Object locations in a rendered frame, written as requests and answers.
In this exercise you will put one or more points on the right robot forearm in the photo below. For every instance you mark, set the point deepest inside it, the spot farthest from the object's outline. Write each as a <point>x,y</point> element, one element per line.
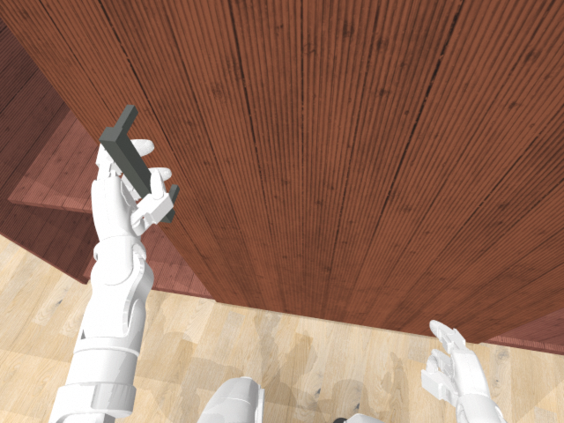
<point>476,408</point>

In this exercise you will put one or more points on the handle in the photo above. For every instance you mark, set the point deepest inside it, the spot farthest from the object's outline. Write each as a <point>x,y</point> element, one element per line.
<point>123,152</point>

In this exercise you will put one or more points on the robot right hand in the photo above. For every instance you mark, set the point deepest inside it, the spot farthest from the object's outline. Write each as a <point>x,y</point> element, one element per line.
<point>461,374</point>

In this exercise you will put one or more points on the left robot thigh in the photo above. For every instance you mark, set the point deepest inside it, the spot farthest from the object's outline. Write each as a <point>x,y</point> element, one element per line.
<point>238,400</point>

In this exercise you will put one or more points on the left robot forearm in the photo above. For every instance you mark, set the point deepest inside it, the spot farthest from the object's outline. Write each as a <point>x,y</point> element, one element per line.
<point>99,386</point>

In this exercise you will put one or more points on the wardrobe door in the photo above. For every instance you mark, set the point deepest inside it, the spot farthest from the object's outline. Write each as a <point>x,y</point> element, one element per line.
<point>546,329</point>
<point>383,163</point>

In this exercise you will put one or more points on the robot left hand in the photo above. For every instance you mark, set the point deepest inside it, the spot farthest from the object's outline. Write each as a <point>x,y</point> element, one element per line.
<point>114,199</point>

